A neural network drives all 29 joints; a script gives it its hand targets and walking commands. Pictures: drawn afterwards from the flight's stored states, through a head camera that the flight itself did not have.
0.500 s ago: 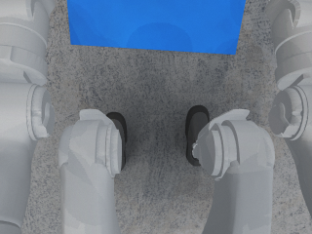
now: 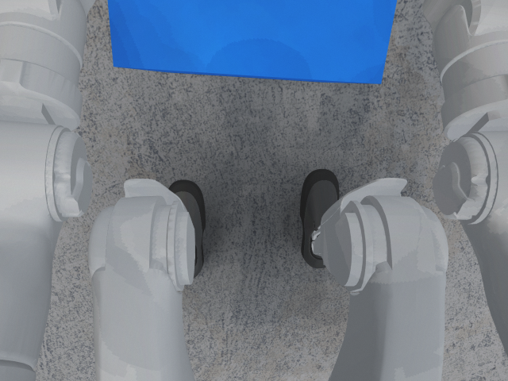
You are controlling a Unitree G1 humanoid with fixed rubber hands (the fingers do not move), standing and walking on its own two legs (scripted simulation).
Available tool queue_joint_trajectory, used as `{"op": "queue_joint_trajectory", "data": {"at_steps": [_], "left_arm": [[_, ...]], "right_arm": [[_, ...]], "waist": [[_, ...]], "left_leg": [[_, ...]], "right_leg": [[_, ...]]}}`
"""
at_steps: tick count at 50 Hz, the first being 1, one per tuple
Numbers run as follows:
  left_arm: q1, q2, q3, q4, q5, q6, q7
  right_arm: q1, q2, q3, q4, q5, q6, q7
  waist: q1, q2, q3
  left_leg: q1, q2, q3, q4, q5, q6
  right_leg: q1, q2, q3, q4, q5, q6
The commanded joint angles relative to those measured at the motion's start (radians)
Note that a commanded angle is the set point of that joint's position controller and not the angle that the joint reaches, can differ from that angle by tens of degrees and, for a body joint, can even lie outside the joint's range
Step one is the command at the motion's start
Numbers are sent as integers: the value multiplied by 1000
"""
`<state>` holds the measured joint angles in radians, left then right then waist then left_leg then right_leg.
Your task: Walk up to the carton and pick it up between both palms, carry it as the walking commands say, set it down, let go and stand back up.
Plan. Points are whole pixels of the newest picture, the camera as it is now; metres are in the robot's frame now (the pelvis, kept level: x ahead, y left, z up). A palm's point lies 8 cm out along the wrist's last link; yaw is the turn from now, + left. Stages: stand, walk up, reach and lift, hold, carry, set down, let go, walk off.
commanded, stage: reach and lift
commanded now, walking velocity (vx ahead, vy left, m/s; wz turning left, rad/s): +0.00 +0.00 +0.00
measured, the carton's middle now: out of the picture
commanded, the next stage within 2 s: none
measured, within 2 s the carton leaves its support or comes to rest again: leaves its support in 1.12 s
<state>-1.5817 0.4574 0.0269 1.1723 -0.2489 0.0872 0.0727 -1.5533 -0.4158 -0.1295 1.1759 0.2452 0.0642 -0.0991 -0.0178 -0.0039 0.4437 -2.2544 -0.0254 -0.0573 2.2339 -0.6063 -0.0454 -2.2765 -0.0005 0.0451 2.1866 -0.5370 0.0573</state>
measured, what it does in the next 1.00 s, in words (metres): stands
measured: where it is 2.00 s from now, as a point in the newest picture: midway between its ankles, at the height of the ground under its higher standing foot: (253, 239)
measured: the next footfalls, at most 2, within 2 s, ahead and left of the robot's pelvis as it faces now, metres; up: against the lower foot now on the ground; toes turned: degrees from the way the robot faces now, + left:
none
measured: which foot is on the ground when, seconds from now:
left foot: down 0.00-1.00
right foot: down 0.00-1.00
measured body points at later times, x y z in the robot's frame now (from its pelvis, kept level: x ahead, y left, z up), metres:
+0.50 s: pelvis +0.00 +0.00 +0.01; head +0.38 +0.01 +0.22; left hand +0.58 +0.18 -0.18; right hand +0.57 -0.18 -0.18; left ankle +0.10 +0.13 -0.33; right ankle +0.12 -0.14 -0.33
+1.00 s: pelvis +0.01 +0.00 +0.00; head +0.39 +0.01 +0.23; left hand +0.58 +0.18 -0.18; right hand +0.57 -0.18 -0.18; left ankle +0.10 +0.13 -0.33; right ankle +0.12 -0.14 -0.33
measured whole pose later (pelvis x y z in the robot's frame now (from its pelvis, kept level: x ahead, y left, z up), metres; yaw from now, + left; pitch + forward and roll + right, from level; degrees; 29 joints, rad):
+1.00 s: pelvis +0.01 +0.00 +0.00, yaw +1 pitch +37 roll -1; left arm -1.51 0.39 0.12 1.06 -0.16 0.19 0.06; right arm -1.46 -0.34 -0.23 1.00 0.13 0.18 -0.07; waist -0.02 0.01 0.40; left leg -2.26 -0.04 -0.05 2.25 -0.63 -0.04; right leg -2.28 0.01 0.06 2.21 -0.58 0.07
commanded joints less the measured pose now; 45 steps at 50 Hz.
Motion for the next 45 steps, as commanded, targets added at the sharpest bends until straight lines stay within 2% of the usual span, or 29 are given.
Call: {"op": "queue_joint_trajectory", "data": {"at_steps": [1, 5, 12, 17, 21, 25, 28, 31, 35, 45], "left_arm": [[-276, 100, 10, -86, 2, -19, 3], [-283, 75, 10, -81, 8, -23, 8], [-316, -16, -39, -96, -18, -27, 1], [-355, -107, -75, -117, -30, -31, -14], [-428, -304, -120, -145, -26, -23, -62], [-508, -647, -154, -174, 5, 10, -164], [-499, -789, -135, -191, 35, 41, -227], [-480, -855, -119, -213, 47, 58, -263], [-452, -897, -118, -231, 48, 72, -288], [-431, -939, -148, -280, 33, 84, -294]], "right_arm": [[-258, -118, -8, -87, -5, -20, -5], [-264, -95, -7, -82, -14, -24, -9], [-288, -37, 12, -94, -27, -33, -12], [-326, 63, 59, -111, -5, -34, 11], [-400, 261, 101, -130, -2, -24, 61], [-509, 605, 140, -180, -32, 13, 165], [-516, 749, 132, -216, -67, 52, 226], [-496, 818, 134, -234, -80, 80, 261], [-459, 860, 143, -254, -83, 102, 286], [-440, 900, 175, -311, -60, 116, 300]], "waist": [[-17, 31, -1264], [-18, 33, -1260], [-51, 45, -1267], [-43, 40, -1271], [-48, 44, -1269], [-51, 34, -1210], [-46, 29, -1150], [-36, 27, -1127], [-35, 27, -1102], [-32, 30, -1153]], "left_leg": [[549, 5, 91, -186, 331, 0], [549, -2, 91, -189, 336, -1], [566, -17, 85, -194, 352, -5], [583, -24, 81, -202, 361, 0], [589, -35, 78, -201, 360, 5], [549, -53, 87, -192, 324, 16], [495, -62, 104, -185, 303, 22], [458, -65, 114, -175, 300, 28], [424, -64, 119, -169, 297, 35], [448, -65, 116, -167, 338, 43]], "right_leg": [[659, 17, -112, -116, 326, -15], [657, 24, -112, -120, 332, -13], [671, 34, -113, -128, 350, -18], [676, 40, -112, -132, 358, -20], [672, 48, -112, -132, 357, -26], [640, 61, -122, -121, 318, -36], [615, 68, -127, -117, 298, -43], [592, 71, -128, -110, 296, -48], [572, 71, -125, -104, 303, -50], [567, 70, -127, -95, 346, -51]]}}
